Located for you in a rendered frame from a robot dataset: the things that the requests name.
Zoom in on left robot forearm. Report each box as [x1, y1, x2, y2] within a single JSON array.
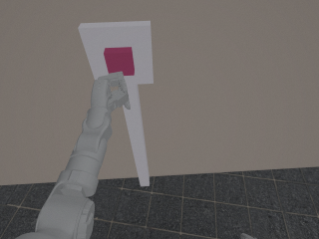
[[35, 107, 113, 232]]

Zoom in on button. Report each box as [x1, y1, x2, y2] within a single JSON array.
[[104, 47, 135, 76]]

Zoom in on left robot upper arm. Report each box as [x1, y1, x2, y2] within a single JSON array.
[[15, 194, 95, 239]]

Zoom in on robot left hand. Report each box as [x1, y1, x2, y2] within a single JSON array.
[[91, 71, 131, 114]]

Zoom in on panel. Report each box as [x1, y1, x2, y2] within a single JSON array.
[[78, 21, 154, 187]]

